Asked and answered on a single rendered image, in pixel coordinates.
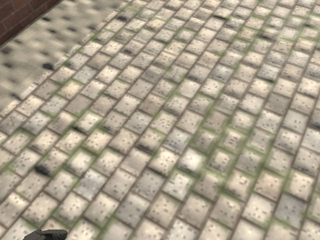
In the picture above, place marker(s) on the robot left hand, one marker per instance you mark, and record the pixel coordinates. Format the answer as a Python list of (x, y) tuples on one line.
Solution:
[(54, 234)]

